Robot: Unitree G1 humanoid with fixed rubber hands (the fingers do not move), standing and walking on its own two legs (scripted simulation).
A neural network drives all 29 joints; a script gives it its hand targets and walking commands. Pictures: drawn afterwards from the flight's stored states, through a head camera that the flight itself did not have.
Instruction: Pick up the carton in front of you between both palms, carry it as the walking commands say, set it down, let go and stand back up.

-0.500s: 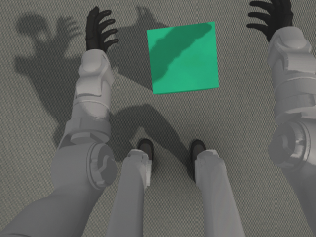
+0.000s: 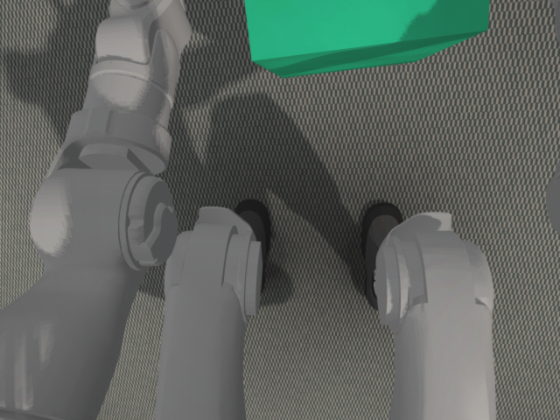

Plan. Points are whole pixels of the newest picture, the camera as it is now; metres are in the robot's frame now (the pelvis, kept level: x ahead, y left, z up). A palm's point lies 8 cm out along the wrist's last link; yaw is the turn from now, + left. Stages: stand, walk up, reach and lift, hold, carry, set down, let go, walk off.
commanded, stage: reach and lift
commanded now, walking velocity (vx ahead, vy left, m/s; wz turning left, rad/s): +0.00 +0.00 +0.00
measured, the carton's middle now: out of the picture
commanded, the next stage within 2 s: none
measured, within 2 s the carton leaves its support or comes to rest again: leaves its support in 0.96 s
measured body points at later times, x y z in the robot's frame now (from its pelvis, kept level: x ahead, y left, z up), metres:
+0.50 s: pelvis +0.01 +0.00 -0.03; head +0.38 -0.04 +0.21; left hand +0.58 +0.13 -0.20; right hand +0.58 -0.22 -0.20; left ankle +0.12 +0.13 -0.36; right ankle +0.11 -0.12 -0.36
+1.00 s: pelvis +0.01 +0.00 -0.03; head +0.38 -0.05 +0.22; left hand +0.58 +0.11 -0.19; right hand +0.58 -0.20 -0.20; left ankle +0.12 +0.13 -0.36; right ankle +0.11 -0.12 -0.36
